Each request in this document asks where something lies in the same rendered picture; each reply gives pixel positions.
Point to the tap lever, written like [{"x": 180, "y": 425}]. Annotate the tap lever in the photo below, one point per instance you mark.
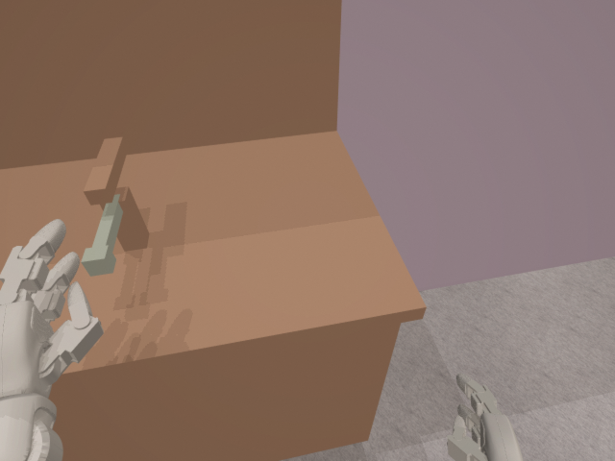
[{"x": 99, "y": 260}]

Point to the robot right hand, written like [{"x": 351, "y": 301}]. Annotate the robot right hand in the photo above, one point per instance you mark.
[{"x": 493, "y": 436}]

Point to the robot left hand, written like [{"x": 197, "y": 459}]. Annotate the robot left hand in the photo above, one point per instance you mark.
[{"x": 30, "y": 298}]

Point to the left robot forearm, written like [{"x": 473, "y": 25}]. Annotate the left robot forearm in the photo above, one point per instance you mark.
[{"x": 26, "y": 429}]

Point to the counter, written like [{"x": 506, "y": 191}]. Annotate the counter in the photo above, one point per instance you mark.
[{"x": 257, "y": 294}]

